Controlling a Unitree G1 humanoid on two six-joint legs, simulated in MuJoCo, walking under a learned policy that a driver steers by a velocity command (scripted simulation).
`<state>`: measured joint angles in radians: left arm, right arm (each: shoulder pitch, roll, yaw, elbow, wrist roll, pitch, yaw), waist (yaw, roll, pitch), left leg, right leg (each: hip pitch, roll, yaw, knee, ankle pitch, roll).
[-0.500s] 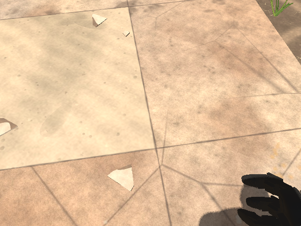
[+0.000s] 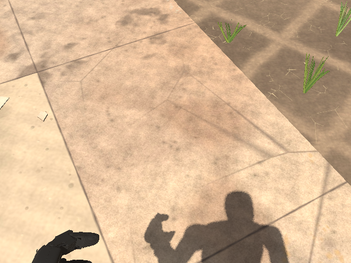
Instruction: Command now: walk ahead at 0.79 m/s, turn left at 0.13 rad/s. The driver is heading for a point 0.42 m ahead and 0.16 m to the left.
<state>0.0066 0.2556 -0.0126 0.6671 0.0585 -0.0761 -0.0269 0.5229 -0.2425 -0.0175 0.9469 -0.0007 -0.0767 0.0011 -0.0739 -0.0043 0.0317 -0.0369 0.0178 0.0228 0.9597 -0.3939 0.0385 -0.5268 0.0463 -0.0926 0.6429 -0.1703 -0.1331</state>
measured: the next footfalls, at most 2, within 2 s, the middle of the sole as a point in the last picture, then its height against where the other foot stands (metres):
left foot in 0.36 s outside the picture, level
right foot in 0.78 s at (210, 250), level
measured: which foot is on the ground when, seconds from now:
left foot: up 0.00-0.34, down 0.36-1.00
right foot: down 0.00-0.36, up 0.38-0.76, down 0.78-1.00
